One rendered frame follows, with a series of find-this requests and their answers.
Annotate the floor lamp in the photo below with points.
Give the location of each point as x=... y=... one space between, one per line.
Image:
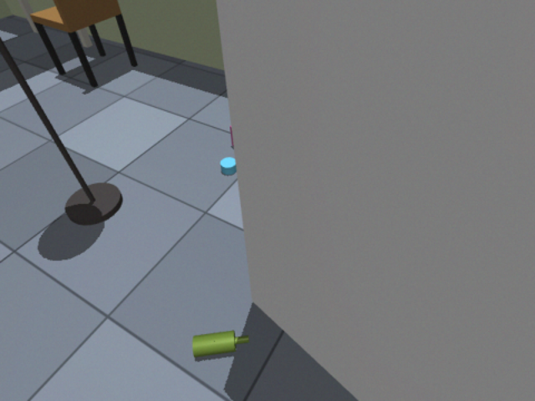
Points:
x=91 y=204

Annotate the chair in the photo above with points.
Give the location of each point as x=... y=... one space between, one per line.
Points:
x=73 y=15

